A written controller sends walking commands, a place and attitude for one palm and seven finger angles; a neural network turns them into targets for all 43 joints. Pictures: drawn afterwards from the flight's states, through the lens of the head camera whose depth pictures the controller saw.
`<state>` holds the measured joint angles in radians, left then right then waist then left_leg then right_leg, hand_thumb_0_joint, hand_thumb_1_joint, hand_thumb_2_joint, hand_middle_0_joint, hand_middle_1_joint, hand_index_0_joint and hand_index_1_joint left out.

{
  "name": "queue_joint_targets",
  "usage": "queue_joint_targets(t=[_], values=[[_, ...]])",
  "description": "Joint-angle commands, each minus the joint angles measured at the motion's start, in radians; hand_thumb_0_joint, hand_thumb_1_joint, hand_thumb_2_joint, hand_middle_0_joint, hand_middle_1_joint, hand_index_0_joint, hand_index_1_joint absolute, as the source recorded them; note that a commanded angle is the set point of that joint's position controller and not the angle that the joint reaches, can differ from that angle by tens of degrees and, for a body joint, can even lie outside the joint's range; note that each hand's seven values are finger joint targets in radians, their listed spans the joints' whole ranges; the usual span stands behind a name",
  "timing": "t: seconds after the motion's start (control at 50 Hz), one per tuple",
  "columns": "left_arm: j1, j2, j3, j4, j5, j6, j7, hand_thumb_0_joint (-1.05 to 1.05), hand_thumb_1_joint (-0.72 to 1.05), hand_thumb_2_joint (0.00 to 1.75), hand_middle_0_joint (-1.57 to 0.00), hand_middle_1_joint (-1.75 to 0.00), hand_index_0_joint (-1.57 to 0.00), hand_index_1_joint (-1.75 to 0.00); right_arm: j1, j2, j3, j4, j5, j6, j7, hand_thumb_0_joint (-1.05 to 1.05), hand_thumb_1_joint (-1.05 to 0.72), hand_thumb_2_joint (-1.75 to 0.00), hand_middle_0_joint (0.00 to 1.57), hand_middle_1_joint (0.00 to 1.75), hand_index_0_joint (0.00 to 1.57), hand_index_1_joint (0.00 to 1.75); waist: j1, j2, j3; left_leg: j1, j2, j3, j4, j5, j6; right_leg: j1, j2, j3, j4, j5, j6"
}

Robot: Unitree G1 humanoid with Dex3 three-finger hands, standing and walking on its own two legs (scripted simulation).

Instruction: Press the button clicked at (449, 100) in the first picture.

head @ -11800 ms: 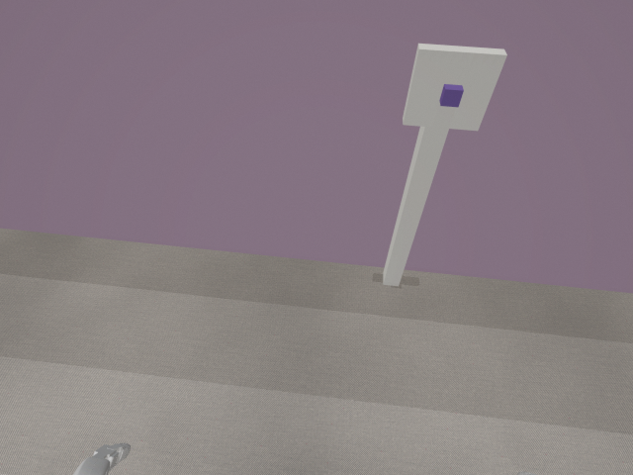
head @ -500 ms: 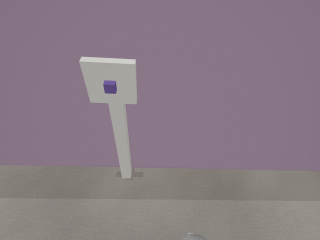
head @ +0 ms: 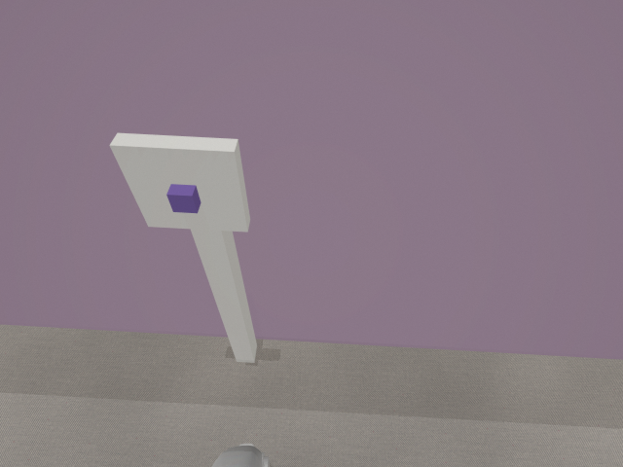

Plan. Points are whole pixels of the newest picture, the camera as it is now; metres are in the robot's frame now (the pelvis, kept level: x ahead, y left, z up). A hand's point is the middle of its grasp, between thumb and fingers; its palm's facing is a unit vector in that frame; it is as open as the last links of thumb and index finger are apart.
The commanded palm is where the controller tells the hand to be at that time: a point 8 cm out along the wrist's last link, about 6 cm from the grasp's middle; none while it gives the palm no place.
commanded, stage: come to a stop and stand still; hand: left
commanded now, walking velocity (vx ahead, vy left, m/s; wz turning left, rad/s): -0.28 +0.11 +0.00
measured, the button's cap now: (185, 197) +0.49 +0.23 +0.04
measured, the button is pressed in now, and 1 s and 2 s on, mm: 0 0 0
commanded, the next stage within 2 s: look again from close up in 1.06 s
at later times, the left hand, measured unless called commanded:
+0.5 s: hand out of the picture +0.04 +0.19 -0.18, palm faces +0.02 -0.97 -0.26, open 7.4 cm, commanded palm none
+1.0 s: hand out of the picture -0.01 +0.12 -0.17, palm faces +0.01 -0.98 -0.19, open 7.3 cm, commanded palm none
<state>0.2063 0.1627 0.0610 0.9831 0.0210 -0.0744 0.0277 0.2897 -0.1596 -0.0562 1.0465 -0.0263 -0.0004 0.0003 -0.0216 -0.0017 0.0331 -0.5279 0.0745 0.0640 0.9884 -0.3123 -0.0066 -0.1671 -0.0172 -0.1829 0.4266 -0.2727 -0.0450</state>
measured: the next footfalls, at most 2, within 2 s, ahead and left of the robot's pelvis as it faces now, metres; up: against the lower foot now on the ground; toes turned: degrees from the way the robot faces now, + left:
left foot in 0.14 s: +0.14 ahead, +0.12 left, +0.00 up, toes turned +5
right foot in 0.52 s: +0.00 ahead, -0.12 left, +0.00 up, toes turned -6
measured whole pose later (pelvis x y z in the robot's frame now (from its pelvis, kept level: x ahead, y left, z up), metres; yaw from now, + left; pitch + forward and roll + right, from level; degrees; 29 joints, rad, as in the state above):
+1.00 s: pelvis -0.02 -0.05 +0.00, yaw -2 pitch -1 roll +0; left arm 0.27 0.14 0.01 1.12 0.00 0.00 0.02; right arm 0.30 -0.13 0.00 1.14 -0.02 0.01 -0.03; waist 0.00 0.01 0.05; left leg -0.20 0.06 0.02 0.42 -0.19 -0.05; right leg -0.14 0.02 -0.10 0.44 -0.28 -0.06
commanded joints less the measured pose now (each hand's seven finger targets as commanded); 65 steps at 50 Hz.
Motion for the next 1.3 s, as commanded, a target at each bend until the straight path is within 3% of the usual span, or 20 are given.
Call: queue_joint_targets(t=[0.0, 0.08, 0.1, 0.12, 0.14, 0.22, 0.3, 0.4, 0.46, 0.5, 0.52, 0.6, 0.7, 0.78, 0.96, 1.12, 1.14, 1.16, 1.22, 1.28], values=[[0.075, 0.109, 0.002, -0.014, 0.008, 0.019, 0.003, 0.0, 0.9, 0.9, -0.2, -0.3, -0.2, -0.3, 0.036, 0.026, 0.025, -0.042, 0.01, -0.001, 0.001, 0.0, -0.9, -0.9, 0.2, 0.3, 0.2, 0.3, 0.015, -0.1, 0.025, 0.111, -0.028, 0.037, -0.249, 0.045, -0.025, -0.026, -0.239, 0.129, -0.091, 0.631, -0.12], [0.091, 0.156, 0.005, -0.02, 0.002, 0.053, 0.014, 0.0, 0.9, 0.9, -0.2, -0.3, -0.2, -0.3, 0.048, -0.056, 0.003, -0.069, 0.013, 0.0, -0.016, 0.0, -0.9, -0.9, 0.2, 0.3, 0.2, 0.3, -0.004, -0.092, -0.069, 0.32, -0.037, 0.048, -0.525, 0.336, -0.015, 0.019, -0.195, 0.124, 0.147, 0.656, -0.055], [0.11, 0.129, -0.001, -0.026, -0.005, 0.059, 0.015, 0.0, 0.9, 0.9, -0.2, -0.3, -0.2, -0.3, 0.076, -0.118, -0.009, -0.074, 0.007, -0.004, -0.021, 0.0, -0.9, -0.9, 0.2, 0.3, 0.2, 0.3, -0.011, 0.021, -0.126, 0.492, 0.078, -0.039, -0.505, 0.727, 0.038, -0.089, -0.138, 0.086, 0.245, 0.449, -0.003], [0.15, 0.085, -0.01, -0.033, -0.017, 0.068, 0.018, 0.0, 0.9, 0.9, -0.2, -0.3, -0.2, -0.3, 0.099, -0.188, -0.018, -0.085, 0.011, -0.005, -0.026, 0.0, -0.9, -0.9, 0.2, 0.3, 0.2, 0.3, -0.009, 0.209, -0.189, 0.601, 0.288, -0.257, -0.515, 1.181, 0.17, -0.218, -0.045, 0.059, 0.405, -0.097, 0.048], [0.16, 0.087, -0.012, -0.033, -0.014, 0.074, 0.024, 0.0, 0.9, 0.9, -0.2, -0.3, -0.2, -0.3, 0.083, -0.206, -0.021, -0.096, 0.017, 0.004, -0.03, 0.0, -0.9, -0.9, 0.2, 0.3, 0.2, 0.3, -0.011, 0.192, -0.202, 0.547, 0.34, -0.251, -0.551, 1.272, 0.259, -0.202, -0.015, 0.142, 0.572, -0.39, 0.048], [0.123, 0.101, 0.004, -0.011, -0.005, 0.104, 0.023, 0.0, 0.9, 0.9, -0.2, -0.3, -0.2, -0.3, -0.112, -0.144, -0.004, -0.147, 0.008, 0.01, -0.042, 0.0, -0.9, -0.9, 0.2, 0.3, 0.2, 0.3, 0.029, 0.134, -0.099, 0.335, 0.268, -0.16, -0.614, 0.84, 0.231, -0.248, -0.029, 0.224, 0.748, -0.259, 0.061], [0.161, 0.084, 0.007, -0.008, -0.002, 0.121, 0.012, 0.0, 0.9, 0.9, -0.2, -0.3, -0.2, -0.3, -0.148, -0.154, -0.016, -0.163, 0.007, 0.013, -0.039, 0.0, -0.9, -0.9, 0.2, 0.3, 0.2, 0.3, 0.037, 0.095, -0.149, 0.321, 0.242, -0.137, -0.644, 0.557, 0.207, -0.242, -0.022, 0.199, 0.718, -0.207, 0.073], [0.147, 0.048, -0.009, -0.027, 0.003, 0.111, 0.002, 0.0, 0.9, 0.9, -0.2, -0.3, -0.2, -0.3, -0.135, -0.157, -0.032, -0.146, -0.003, 0.023, -0.025, 0.0, -0.9, -0.9, 0.2, 0.3, 0.2, 0.3, 0.015, 0.163, -0.12, 0.286, 0.218, -0.189, -0.704, 0.134, 0.182, -0.15, -0.032, 0.127, 0.36, -0.245, 0.056], [0.242, 0.058, -0.01, 0.012, 0.008, 0.095, 0.003, 0.0, 0.9, 0.9, -0.2, -0.3, -0.2, -0.3, -0.125, -0.137, -0.037, -0.135, 0.005, 0.035, -0.014, 0.0, -0.9, -0.9, 0.2, 0.3, 0.2, 0.3, 0.051, 0.07, -0.09, 0.147, 0.116, -0.119, -0.645, -0.085, 0.09, 0.035, -0.017, 0.097, 0.028, -0.048, 0.04], [0.189, 0.167, -0.004, -0.019, 0.018, 0.081, 0.01, 0.0, 0.9, 0.9, -0.2, -0.3, -0.2, -0.3, -0.135, -0.035, -0.014, -0.162, 0.017, 0.042, -0.004, 0.0, -0.9, -0.9, 0.2, 0.3, 0.2, 0.3, 0.033, -0.248, 0.005, 0.056, -0.043, 0.001, -0.399, -0.09, -0.007, -0.086, -0.274, 0.437, -0.197, -0.119, -0.069], [0.119, 0.185, -0.009, -0.049, 0.013, 0.078, 0.01, 0.0, 0.9, 0.9, -0.2, -0.3, -0.2, -0.3, -0.159, -0.049, -0.012, -0.166, 0.014, 0.043, 0.002, 0.0, -0.9, -0.9, 0.2, 0.3, 0.2, 0.3, 0.036, -0.205, 0.02, 0.12, -0.045, -0.025, -0.288, -0.118, -0.009, -0.204, -0.338, 0.456, -0.245, -0.141, -0.124], [0.028, 0.113, -0.019, -0.04, 0.005, 0.057, 0.012, 0.0, 0.9, 0.9, -0.2, -0.3, -0.2, -0.3, -0.073, -0.035, -0.001, -0.084, 0.01, 0.038, -0.003, 0.0, -0.9, -0.9, 0.2, 0.3, 0.2, 0.3, -0.009, -0.204, 0.024, 0.193, -0.033, -0.03, -0.244, -0.013, -0.006, -0.164, -0.197, 0.267, -0.132, 0.189, -0.088], [0.124, 0.091, -0.03, 0.028, -0.01, 0.052, 0.006, 0.0, 0.9, 0.9, -0.2, -0.3, -0.2, -0.3, -0.017, -0.043, 0.022, -0.023, 0.014, 0.002, -0.018, 0.0, -0.9, -0.9, 0.2, 0.3, 0.2, 0.3, 0.021, -0.014, -0.001, 0.356, 0.008, -0.069, -0.564, 0.273, 0.005, -0.096, -0.126, 0.227, -0.022, 0.208, -0.019], [0.137, 0.08, -0.033, 0.078, -0.015, 0.052, 0.006, 0.0, 0.9, 0.9, -0.2, -0.3, -0.2, -0.3, 0.008, -0.058, 0.034, 0.03, 0.011, -0.008, -0.036, 0.0, -0.9, -0.9, 0.2, 0.3, 0.2, 0.3, 0.037, 0.096, -0.032, 0.363, 0.052, -0.088, -0.573, 0.359, 0.013, -0.014, -0.104, 0.219, -0.043, 0.25, 0.006], [0.117, 0.075, -0.041, 0.116, -0.015, 0.055, 0.002, 0.0, 0.9, 0.9, -0.2, -0.3, -0.2, -0.3, 0.053, -0.039, 0.048, 0.07, 0.008, 0.001, -0.034, 0.0, -0.9, -0.9, 0.2, 0.3, 0.2, 0.3, 0.024, -0.021, 0.068, 0.32, 0.024, -0.07, -0.629, 0.131, -0.003, -0.054, -0.1, 0.232, -0.159, -0.029, -0.006], [0.148, 0.051, -0.04, 0.121, -0.014, 0.049, 0.006, 0.0, 0.9, 0.9, -0.2, -0.3, -0.2, -0.3, 0.086, -0.02, 0.051, 0.081, 0.008, -0.006, -0.035, 0.0, -0.9, -0.9, 0.2, 0.3, 0.2, 0.3, 0.022, -0.027, 0.068, 0.327, 0.025, -0.067, -0.629, 0.154, -0.001, -0.062, -0.096, 0.231, -0.157, -0.012, -0.009], [0.26, 0.083, -0.038, 0.146, 0.004, 0.017, 0.046, 0.0, 0.9, 0.9, -0.2, -0.3, -0.2, -0.3, -0.07, -0.069, 0.038, 0.009, 0.019, -0.024, -0.025, 0.0, -0.9, -0.9, 0.2, 0.3, 0.2, 0.3, 0.088, -0.081, 0.097, 0.2, -0.005, -0.032, -0.36, 0.053, -0.024, -0.041, -0.177, 0.362, -0.139, 0.599, 0.082], [0.207, 0.121, -0.036, 0.096, 0.004, 0.008, 0.043, 0.0, 0.9, 0.9, -0.2, -0.3, -0.2, -0.3, 0.015, -0.016, 0.038, -0.029, 0.016, -0.01, -0.022, 0.0, -0.9, -0.9, 0.2, 0.3, 0.2, 0.3, 0.004, -0.046, 0.011, 0.185, -0.012, -0.076, -0.297, -0.047, 0.002, 0.006, -0.244, 0.363, -0.107, 0.618, 0.038], [0.134, 0.108, -0.033, 0.055, 0.007, 0.008, 0.031, 0.0, 0.9, 0.9, -0.2, -0.3, -0.2, -0.3, 0.051, -0.003, 0.041, -0.02, 0.016, -0.009, -0.014, 0.0, -0.9, -0.9, 0.2, 0.3, 0.2, 0.3, -0.005, -0.073, -0.046, 0.231, -0.025, -0.033, -0.323, -0.037, 0.0, -0.01, -0.197, 0.284, -0.094, 0.382, -0.079], [0.116, 0.084, -0.034, 0.046, 0.0, 0.023, 0.03, 0.0, 0.9, 0.9, -0.2, -0.3, -0.2, -0.3, 0.1, -0.011, 0.044, -0.009, 0.014, -0.023, -0.017, 0.0, -0.9, -0.9, 0.2, 0.3, 0.2, 0.3, -0.014, -0.08, -0.037, 0.334, -0.026, -0.04, -0.497, 0.085, 0.007, -0.058, -0.139, 0.228, -0.03, 0.21, -0.053]])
